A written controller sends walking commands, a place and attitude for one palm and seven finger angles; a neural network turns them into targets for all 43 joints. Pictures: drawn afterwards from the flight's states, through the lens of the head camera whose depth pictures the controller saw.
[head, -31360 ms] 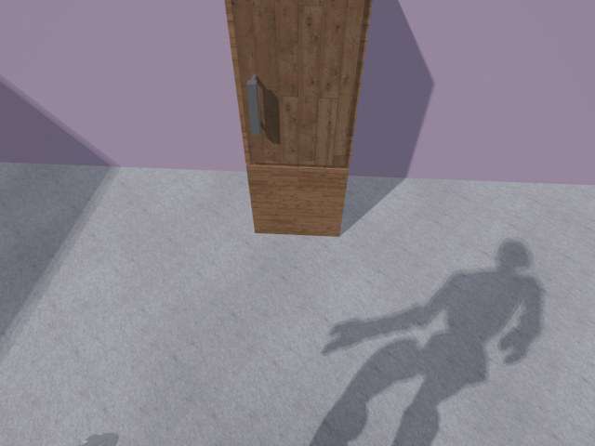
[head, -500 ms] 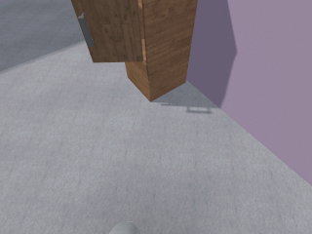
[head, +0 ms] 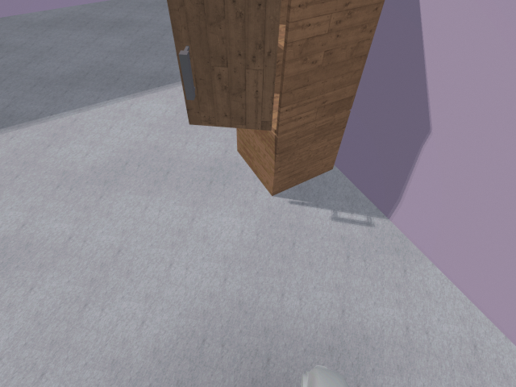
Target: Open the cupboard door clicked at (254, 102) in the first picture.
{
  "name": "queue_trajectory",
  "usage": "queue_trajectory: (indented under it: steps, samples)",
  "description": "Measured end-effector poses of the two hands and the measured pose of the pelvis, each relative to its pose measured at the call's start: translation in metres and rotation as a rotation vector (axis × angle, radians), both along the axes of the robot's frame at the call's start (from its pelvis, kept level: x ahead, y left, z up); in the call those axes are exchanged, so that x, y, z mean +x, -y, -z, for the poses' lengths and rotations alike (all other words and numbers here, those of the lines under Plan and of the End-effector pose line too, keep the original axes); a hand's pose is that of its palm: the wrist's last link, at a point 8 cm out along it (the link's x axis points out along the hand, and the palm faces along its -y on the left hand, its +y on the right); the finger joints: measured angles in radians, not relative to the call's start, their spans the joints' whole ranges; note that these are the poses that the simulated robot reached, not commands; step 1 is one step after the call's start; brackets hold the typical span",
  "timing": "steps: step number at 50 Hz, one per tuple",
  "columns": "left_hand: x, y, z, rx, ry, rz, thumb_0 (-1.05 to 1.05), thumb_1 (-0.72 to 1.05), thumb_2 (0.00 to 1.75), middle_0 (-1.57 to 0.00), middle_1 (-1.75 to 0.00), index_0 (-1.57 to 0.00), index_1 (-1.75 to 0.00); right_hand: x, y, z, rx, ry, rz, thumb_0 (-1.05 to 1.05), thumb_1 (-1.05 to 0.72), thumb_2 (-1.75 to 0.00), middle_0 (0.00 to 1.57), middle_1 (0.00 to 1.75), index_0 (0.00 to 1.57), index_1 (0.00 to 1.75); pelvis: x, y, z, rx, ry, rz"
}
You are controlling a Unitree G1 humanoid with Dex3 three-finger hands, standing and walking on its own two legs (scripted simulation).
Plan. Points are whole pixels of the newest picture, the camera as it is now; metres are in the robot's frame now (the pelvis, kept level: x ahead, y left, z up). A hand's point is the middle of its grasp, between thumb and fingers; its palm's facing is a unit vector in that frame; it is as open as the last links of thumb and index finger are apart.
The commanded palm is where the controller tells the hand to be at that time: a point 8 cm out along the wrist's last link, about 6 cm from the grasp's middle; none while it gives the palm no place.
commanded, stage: take the last steps up to it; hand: left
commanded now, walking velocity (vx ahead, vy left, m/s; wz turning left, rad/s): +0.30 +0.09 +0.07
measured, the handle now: (189, 73) +1.06 +0.30 -0.11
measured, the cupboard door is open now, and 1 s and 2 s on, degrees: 55 55 55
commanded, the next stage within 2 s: come to a stop and stand still in 1.24 s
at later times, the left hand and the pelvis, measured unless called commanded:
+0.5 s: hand (172, 378) +0.16 +0.16 -0.16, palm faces +0.14 -0.96 -0.24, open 7.1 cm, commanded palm none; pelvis +0.15 -0.03 +0.01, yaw +4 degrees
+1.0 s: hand (147, 276) +0.35 +0.26 -0.18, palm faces +0.11 -0.98 -0.18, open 7.4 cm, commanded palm none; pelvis +0.32 +0.08 +0.00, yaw +2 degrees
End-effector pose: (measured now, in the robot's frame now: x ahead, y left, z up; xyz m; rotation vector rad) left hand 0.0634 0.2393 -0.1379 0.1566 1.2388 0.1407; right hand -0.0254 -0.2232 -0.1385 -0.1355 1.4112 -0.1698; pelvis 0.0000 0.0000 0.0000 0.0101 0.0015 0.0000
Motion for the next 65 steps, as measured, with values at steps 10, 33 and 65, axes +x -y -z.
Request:
queue_trajectory:
  steps: [10,33,65]
  samples:
    - [0.135,0.048,-0.003,0.006,0.169,0.102,0.01,0.9,0.9,-0.2,-0.3,-0.2,-0.3,-0.036,0.005,0.018,0.073,-0.261,0.1,0.0,-0.91,-0.9,0.2,0.3,0.2,0.3,0.066,0.027,0.019,0.024,0.004,-0.011]
    - [0.04,0.029,-0.001,-0.051,-0.3,-0.243,0.0,0.92,0.9,-0.2,-0.3,-0.2,-0.3,0.363,-0.013,-0.003,0.036,0.237,-0.212,0.0,-0.91,-0.9,0.2,0.3,0.19,0.3,0.211,-0.01,0.001,-0.001,-0.011,-0.084]
    - [0.478,-0.032,-0.003,0.019,0.152,0.088,0.01,0.91,0.9,-0.2,-0.3,-0.2,-0.3,0.341,-0.065,0.021,0.072,-0.231,0.096,0.0,-0.91,-0.9,0.2,0.3,0.2,0.3,0.418,-0.048,0.015,0.007,0.007,-0.002]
